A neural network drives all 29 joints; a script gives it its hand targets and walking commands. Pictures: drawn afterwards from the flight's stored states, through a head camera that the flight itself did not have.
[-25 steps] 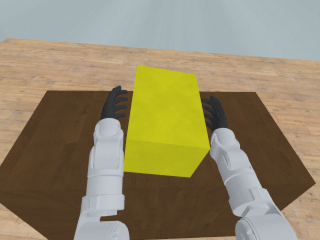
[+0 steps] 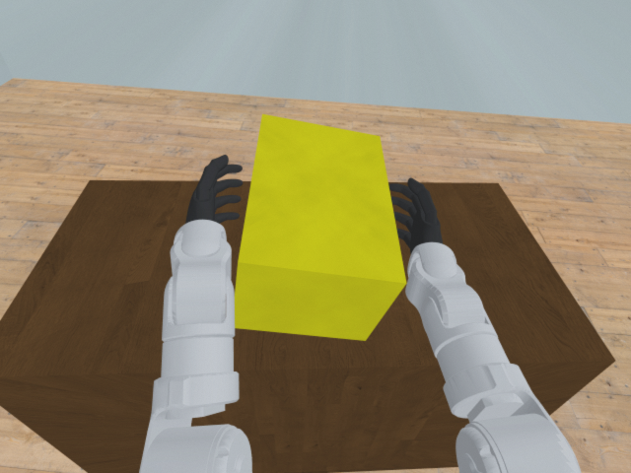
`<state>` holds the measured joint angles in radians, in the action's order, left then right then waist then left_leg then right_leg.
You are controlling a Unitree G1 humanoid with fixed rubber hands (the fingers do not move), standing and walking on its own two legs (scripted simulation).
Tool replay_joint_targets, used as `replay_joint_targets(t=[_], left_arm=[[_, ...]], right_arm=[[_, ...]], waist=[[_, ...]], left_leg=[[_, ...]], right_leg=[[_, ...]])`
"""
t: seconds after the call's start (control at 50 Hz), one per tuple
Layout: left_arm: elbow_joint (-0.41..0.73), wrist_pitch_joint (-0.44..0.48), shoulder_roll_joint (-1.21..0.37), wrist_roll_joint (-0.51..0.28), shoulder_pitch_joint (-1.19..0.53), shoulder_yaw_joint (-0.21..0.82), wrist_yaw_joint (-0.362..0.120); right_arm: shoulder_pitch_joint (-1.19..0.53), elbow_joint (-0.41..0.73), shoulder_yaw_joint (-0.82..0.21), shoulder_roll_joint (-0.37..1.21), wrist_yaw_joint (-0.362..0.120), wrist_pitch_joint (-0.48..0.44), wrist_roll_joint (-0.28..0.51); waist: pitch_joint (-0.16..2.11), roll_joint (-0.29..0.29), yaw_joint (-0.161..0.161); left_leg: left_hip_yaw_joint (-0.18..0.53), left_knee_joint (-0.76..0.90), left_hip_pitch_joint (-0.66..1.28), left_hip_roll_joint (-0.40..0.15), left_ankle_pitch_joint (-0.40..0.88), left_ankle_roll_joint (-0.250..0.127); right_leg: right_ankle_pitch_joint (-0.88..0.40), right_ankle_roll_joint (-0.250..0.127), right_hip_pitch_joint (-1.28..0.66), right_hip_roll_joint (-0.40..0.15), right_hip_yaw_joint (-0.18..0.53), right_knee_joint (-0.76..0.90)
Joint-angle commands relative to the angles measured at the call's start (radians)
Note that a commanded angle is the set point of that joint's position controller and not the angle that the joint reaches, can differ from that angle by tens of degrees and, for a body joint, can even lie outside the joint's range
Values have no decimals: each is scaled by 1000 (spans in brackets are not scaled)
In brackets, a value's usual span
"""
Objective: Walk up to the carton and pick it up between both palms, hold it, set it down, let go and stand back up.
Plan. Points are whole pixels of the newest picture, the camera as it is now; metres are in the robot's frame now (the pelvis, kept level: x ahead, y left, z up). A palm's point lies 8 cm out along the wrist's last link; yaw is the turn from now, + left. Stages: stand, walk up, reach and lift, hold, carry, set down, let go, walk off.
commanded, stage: reach and lift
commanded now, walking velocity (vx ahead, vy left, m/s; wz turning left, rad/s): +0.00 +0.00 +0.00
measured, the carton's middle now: (312, 223) +0.42 -0.01 +0.12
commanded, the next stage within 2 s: hold in 0.70 s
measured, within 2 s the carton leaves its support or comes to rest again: neither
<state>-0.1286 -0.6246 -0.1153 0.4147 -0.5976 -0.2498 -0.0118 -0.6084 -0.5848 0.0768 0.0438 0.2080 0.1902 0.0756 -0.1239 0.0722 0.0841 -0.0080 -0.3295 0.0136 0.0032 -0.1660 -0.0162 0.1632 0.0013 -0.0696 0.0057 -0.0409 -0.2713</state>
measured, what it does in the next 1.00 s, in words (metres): stands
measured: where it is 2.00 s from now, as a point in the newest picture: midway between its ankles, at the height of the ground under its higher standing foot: outside the picture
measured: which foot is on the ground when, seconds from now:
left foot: down 0.00-1.00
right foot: down 0.00-1.00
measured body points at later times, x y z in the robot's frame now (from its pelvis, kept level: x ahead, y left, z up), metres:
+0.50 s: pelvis -0.01 +0.00 +0.00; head -0.04 +0.03 +0.45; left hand +0.36 +0.14 +0.19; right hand +0.36 -0.13 +0.15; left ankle +0.02 +0.11 -0.75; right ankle +0.01 -0.12 -0.75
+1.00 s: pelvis -0.01 +0.00 +0.00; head -0.04 +0.03 +0.45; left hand +0.36 +0.14 +0.19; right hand +0.37 -0.13 +0.16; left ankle +0.02 +0.11 -0.75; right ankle +0.01 -0.12 -0.75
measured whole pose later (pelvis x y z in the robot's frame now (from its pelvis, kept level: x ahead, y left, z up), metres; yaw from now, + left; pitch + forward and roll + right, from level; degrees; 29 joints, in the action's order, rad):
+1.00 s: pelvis -0.01 +0.00 +0.00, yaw +0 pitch -12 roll -1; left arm 0.03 -0.76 -0.12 0.45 -0.61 -0.27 -0.05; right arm -0.64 -0.49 0.03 0.04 0.23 0.28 0.12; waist -0.15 0.08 0.07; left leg 0.00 -0.33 0.04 0.00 -0.16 -0.01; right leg 0.16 -0.01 -0.09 0.01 -0.05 -0.28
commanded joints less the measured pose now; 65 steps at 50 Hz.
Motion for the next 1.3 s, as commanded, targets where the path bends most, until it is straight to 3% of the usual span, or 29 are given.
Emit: replay_joint_targets(t=[0.0, 0.02, 0.04, 0.08, 0.1, 0.12, 0.14, 0.2, 0.22, 0.26, 0.32, 0.36, 0.46, 0.5, 0.6, 0.66, 0.74, 0.76, 0.8, 0.82, 0.84, 0.96, 0.98, 1.04, 1.1, 1.14, 1.16, 1.2, 1.28], left_arm=[[51, 16, -504, -125, -463, 427, -148], [90, 15, -515, -147, -452, 470, -145], [61, 13, -511, -130, -467, 434, -138], [24, 2, -484, -121, -448, 411, -138], [41, -1, -485, -118, -457, 398, -143], [75, 3, -493, -135, -465, 432, -142], [64, -3, -485, -123, -449, 404, -150], [84, -20, -506, -125, -458, 451, -142], [95, -21, -504, -129, -462, 439, -146], [102, -21, -487, -134, -444, 432, -151], [104, -46, -500, -131, -454, 447, -150], [138, -43, -494, -137, -455, 459, -148], [111, -67, -486, -125, -493, 435, -158], [108, -72, -492, -114, -490, 417, -152], [119, -89, -484, -107, -464, 405, -154], [145, -89, -467, -119, -472, 422, -161], [139, -100, -478, -112, -483, 422, -159], [146, -107, -473, -111, -477, 427, -167], [124, -116, -459, -99, -470, 399, -168], [137, -116, -462, -104, -481, 410, -169], [112, -121, -449, -89, -455, 386, -176], [201, -95, -492, -152, -508, 471, -165], [158, -106, -477, -134, -498, 445, -161], [183, -109, -475, -124, -455, 445, -168], [178, -112, -469, -124, -473, 431, -169], [173, -112, -468, -126, -477, 443, -169], [185, -112, -483, -126, -486, 444, -164], [171, -119, -457, -119, -442, 425, -170], [185, -116, -455, -115, -468, 423, -181]], right_arm=[[-738, 354, -370, 478, -97, -116, 53], [-700, 354, -373, 459, -97, -116, 53], [-781, 371, -389, 454, -107, -122, 58], [-779, 365, -379, 464, -98, -113, 50], [-792, 399, -387, 476, -98, -117, 50], [-784, 407, -385, 480, -95, -119, 52], [-766, 410, -402, 485, -91, -115, 56], [-751, 366, -368, 435, -98, -101, 55], [-767, 405, -380, 459, -95, -103, 58], [-734, 413, -398, 475, -89, -94, 59], [-757, 402, -372, 444, -86, -87, 66], [-735, 423, -390, 452, -83, -83, 62], [-765, 386, -342, 451, -92, -65, 55], [-792, 379, -363, 451, -101, -66, 59], [-791, 410, -392, 459, -89, -55, 81], [-769, 422, -400, 467, -83, -46, 75], [-779, 407, -387, 476, -83, -34, 89], [-730, 381, -368, 464, -77, -25, 84], [-789, 409, -391, 455, -81, -25, 96], [-782, 408, -382, 459, -78, -20, 94], [-783, 431, -392, 465, -75, -20, 98], [-781, 473, -419, 482, -66, -35, 105], [-820, 471, -425, 468, -69, -27, 106], [-760, 466, -433, 472, -64, -18, 110], [-793, 485, -439, 475, -62, -18, 110], [-758, 459, -423, 471, -58, -10, 112], [-765, 458, -418, 461, -63, -13, 113], [-741, 439, -436, 461, -60, -2, 114], [-760, 467, -436, 468, -57, -5, 119]], waist=[[444, -78, -6], [463, -88, 26], [463, -76, -18], [399, -54, -14], [418, -39, -37], [446, -46, -18], [449, -38, -30], [424, -100, 6], [445, -76, -13], [444, -38, -8], [421, -89, 11], [434, -61, 11], [381, -77, 15], [389, -75, -13], [405, -66, -29], [408, -55, -9], [366, -79, -11], [376, -85, 9], [367, -79, -15], [368, -79, -2], [352, -58, -14], [458, -90, 11], [427, -78, -16], [423, -76, 0], [435, -48, -8], [394, -74, 9], [404, -92, 2], [380, -58, -1], [390, -58, -9]], left_leg=[[-42, -1, 185, 9, 296, 23], [-32, -5, 201, 3, 338, 34], [-35, -3, 194, 4, 314, 28], [-40, 11, 160, 10, 247, 14], [-48, 11, 167, 10, 230, 6], [-48, 7, 181, 12, 242, 8], [-58, 6, 178, 18, 250, 3], [-42, 11, 208, 4, 272, 22], [-46, 9, 189, 5, 256, 13], [-50, 5, 196, 13, 256, 5], [-44, 16, 189, 11, 251, 16], [-46, 9, 209, 6, 252, 16], [-47, 39, 156, 4, 139, 8], [-49, 42, 159, 5, 151, 7], [-61, 24, 171, 13, 203, 6], [-59, 17, 183, 12, 204, 3], [-57, 21, 164, 16, 185, 4], [-65, 23, 174, 14, 183, 12], [-59, 31, 161, 19, 172, 1], [-66, 29, 160, 17, 160, 2], [-68, 27, 159, 20, 172, -4], [-55, -1, 198, 16, 257, 21], [-57, 6, 184, 13, 227, 12], [-51, 2, 197, 16, 264, 16], [-58, 8, 182, 20, 244, 8], [-53, 4, 169, 18, 237, 16], [-50, 7, 177, 15, 236, 21], [-55, 7, 196, 14, 258, 15], [-61, 8, 182, 20, 245, 12]], right_leg=[[-260, 48, -29, 33, -68, 4], [-276, 51, -29, 39, -77, -2], [-238, 46, -16, 46, -76, 2], [-218, 47, -17, 31, -64, 19], [-193, 44, -16, 34, -65, 20], [-226, 50, -16, 30, -70, 12], [-264, 54, -32, 25, -61, 10], [-210, 36, 9, 41, -79, 14], [-205, 36, -14, 38, -74, 12], [-243, 49, -36, 32, -67, 13], [-200, 38, -18, 38, -71, 21], [-202, 38, -7, 43, -79, 18], [-104, 30, 2, 35, -71, 26], [-87, 27, -5, 38, -74, 26], [-146, 33, -14, 40, -73, 23], [-160, 36, -28, 38, -72, 23], [-144, 34, -5, 35, -70, 21], [-139, 31, -6, 33, -72, 25], [-125, 34, -8, 33, -72, 26], [-122, 35, -11, 30, -71, 25], [-143, 38, -10, 29, -71, 28], [-198, 34, -28, 42, -81, 6], [-162, 33, -10, 43, -75, 13], [-207, 32, -36, 46, -77, 14], [-196, 39, -45, 42, -76, 10], [-192, 37, -33, 39, -73, 8], [-173, 30, -18, 46, -81, 10], [-194, 33, -32, 43, -75, 19], [-190, 35, -29, 42, -72, 16]])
